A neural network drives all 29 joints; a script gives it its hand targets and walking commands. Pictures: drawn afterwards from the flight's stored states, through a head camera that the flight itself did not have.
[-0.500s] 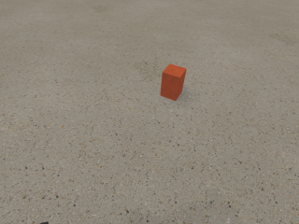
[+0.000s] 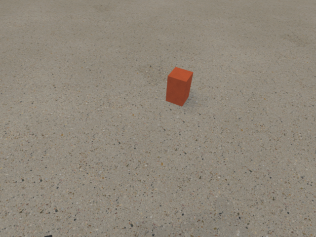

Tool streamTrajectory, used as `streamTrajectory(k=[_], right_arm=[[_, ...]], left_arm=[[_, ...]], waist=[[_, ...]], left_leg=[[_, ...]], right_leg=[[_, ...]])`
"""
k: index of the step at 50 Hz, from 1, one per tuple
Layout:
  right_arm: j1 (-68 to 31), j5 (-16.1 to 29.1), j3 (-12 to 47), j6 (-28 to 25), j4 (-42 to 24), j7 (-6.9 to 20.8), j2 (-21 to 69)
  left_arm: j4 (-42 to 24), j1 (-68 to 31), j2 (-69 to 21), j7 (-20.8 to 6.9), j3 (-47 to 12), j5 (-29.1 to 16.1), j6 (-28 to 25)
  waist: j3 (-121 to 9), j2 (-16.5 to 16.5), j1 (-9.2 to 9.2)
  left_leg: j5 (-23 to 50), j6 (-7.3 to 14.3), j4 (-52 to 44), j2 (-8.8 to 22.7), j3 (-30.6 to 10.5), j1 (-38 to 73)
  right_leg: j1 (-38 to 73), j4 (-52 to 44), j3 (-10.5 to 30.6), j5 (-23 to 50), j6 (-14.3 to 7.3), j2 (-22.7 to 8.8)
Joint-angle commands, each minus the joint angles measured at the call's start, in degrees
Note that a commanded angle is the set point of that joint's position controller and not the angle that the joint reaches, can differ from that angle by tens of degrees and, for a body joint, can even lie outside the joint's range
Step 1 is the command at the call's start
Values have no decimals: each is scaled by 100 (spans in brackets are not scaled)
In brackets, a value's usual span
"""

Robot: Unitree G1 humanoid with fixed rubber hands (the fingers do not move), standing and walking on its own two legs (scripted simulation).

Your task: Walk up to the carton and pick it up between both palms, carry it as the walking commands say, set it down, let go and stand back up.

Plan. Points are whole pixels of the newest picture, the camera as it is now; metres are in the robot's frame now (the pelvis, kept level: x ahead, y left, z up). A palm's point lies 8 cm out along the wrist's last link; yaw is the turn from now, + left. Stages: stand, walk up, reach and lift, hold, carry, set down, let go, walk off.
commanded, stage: walk up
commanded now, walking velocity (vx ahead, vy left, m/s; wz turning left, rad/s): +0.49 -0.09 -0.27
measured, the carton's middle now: (178, 87) +1.54 -0.17 -0.64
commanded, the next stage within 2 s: none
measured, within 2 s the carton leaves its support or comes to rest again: neither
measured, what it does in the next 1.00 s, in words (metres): walks ahead: right foot, then left foot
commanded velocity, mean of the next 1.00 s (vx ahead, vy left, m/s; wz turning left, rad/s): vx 0.50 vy -0.04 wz -0.08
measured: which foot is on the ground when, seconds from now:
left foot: down 0.00-0.16, up 0.18-0.58, down 0.60-1.00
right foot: up 0.00-0.16, down 0.18-0.60, up 0.62-1.00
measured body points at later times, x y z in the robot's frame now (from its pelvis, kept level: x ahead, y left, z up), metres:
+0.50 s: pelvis +0.17 -0.04 -0.01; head +0.20 -0.06 +0.44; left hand +0.08 +0.21 -0.14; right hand +0.33 -0.28 -0.14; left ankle +0.33 +0.09 -0.70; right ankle +0.05 -0.17 -0.75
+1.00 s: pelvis +0.43 -0.05 +0.00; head +0.45 -0.04 +0.45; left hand +0.60 +0.16 -0.14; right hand +0.31 -0.29 -0.13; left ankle +0.37 +0.09 -0.75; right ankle +0.55 -0.24 -0.70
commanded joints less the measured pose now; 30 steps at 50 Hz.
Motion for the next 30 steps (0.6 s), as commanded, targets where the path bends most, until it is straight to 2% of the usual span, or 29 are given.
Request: streamTrajectory(k=[1,2,3,5,6,7,8,9,10,11,12,13,14,15,16,18,21,23,25,26,27,28,29,30], right_arm=[[-3,-14,-258,-121,-338,19,-782],[-238,-27,-228,-176,-383,69,-925],[-289,-46,-232,-212,-357,95,-977],[-141,-74,-263,-213,-281,134,-1062],[-151,-69,-273,-183,-268,169,-1052],[-200,-82,-265,-99,-213,202,-909],[-163,-134,-194,-62,-315,246,-633],[-569,-154,-51,-115,-679,311,-180],[-798,-187,22,-171,-1122,339,189],[-859,-186,7,-165,-1186,327,51],[-750,-149,-26,-198,-1028,348,-87],[-459,-111,-52,-227,-837,364,-119],[-159,-76,-74,-213,-694,391,-72],[-49,-55,-88,-178,-644,432,14],[-41,-35,-104,-137,-630,463,67],[-387,26,-90,-71,-764,518,207],[-1015,69,-31,-35,-960,574,413],[-1271,67,2,-57,-1023,582,477],[-1306,64,8,-90,-1006,555,499],[-1250,68,25,-116,-996,531,543],[-1045,64,52,-179,-967,497,574],[-458,53,12,-257,-811,447,441],[355,32,-84,-322,-516,366,184],[1236,-57,-228,-407,-253,293,-252]], left_arm=[[-588,-237,139,-162,107,-28,-109],[-370,173,222,-184,142,-69,-144],[-391,168,169,-192,134,-81,-139],[-474,121,69,-172,124,-89,-136],[-399,386,42,-116,128,-93,-171],[-161,1082,119,-38,160,-99,-227],[122,1888,423,47,236,-72,-285],[375,2939,887,149,349,77,-353],[288,2947,1272,227,332,94,-449],[113,2312,1233,221,345,30,-450],[-54,1722,917,220,301,62,-499],[-99,1381,536,235,234,30,-577],[-86,1282,242,244,183,-17,-650],[-18,1373,80,240,145,-42,-723],[43,1516,-2,231,119,-52,-777],[135,1849,-54,247,86,-55,-816],[254,2178,-81,305,85,-60,-784],[329,2274,-45,322,127,-52,-768],[384,2265,12,338,153,-58,-755],[399,2200,1,333,137,-70,-746],[464,2135,-33,322,105,-91,-730],[580,2116,-88,320,81,-122,-693],[607,2174,-176,307,40,-138,-670],[563,2342,-363,306,-22,-103,-683]], waist=[[109,1014,-14],[69,944,114],[190,889,156],[389,978,70],[433,981,206],[306,802,541],[114,-343,879],[77,-1681,1359],[268,-2023,1119],[499,-1468,856],[813,-1046,557],[915,-657,297],[843,-565,134],[752,-604,103],[669,-666,111],[697,-826,238],[807,-986,389],[844,-1150,437],[827,-1210,431],[767,-1273,378],[620,-1441,255],[366,-1289,-12],[-65,-589,-334],[-685,292,-627]], left_leg=[[-2366,430,-1398,1681,-1121,1],[-2038,418,-1437,1408,-577,-281],[-1977,420,-1479,1281,-313,-684],[-2217,553,-1356,1345,-216,-807],[-2529,545,-1014,1268,-3,-1010],[-3015,509,-165,803,419,-1347],[-3163,486,1429,341,765,-1945],[-2916,425,3666,-21,619,-3197],[-2188,314,4789,-168,-181,-4172],[-1397,325,5066,275,-541,-4284],[-630,243,5128,491,-496,-4157],[-16,119,4929,632,-477,-3789],[350,13,4649,672,-434,-3345],[550,-64,4439,615,-269,-3028],[622,-117,4217,548,-133,-2854],[696,-182,3620,432,57,-2890],[1000,-220,2471,310,231,-2752],[1073,-199,1884,242,341,-2376],[895,-140,1543,217,428,-2149],[715,-74,1328,197,472,-1897],[483,-25,1176,144,556,-1389],[515,-22,1062,83,663,-550],[320,16,903,-103,934,505],[-202,137,982,473,169,1832]], right_leg=[[-1209,815,392,192,51,-610],[-400,361,124,159,81,-475],[134,-121,-52,4,78,-395],[518,-704,-372,-320,73,-280],[943,-1122,-559,-140,84,-233],[1708,-1530,-905,-77,185,-29],[2609,-1931,-842,-100,272,-160],[3117,-2688,1070,-1211,117,-1372],[2498,-4100,4103,-2599,-492,-2668],[1900,-4570,4636,-4011,-1016,-2875],[1584,-4355,3976,-3407,-971,-2567],[1377,-4118,3074,-2102,-814,-2193],[1291,-4000,2330,-1075,-679,-1853],[1300,-3930,1728,-146,-608,-1665],[1368,-3870,1307,563,-588,-1578],[1604,-3866,951,1370,-628,-1593],[1764,-3988,569,1498,-608,-1572],[1711,-3991,499,1582,-615,-1582],[1825,-3877,430,1852,-627,-1660],[1823,-3766,305,1935,-592,-1618],[1726,-3538,90,1964,-551,-1449],[1498,-2795,-168,2201,-499,-1256],[1168,-1665,-383,2654,-433,-988],[170,-164,-307,1889,-354,-760]])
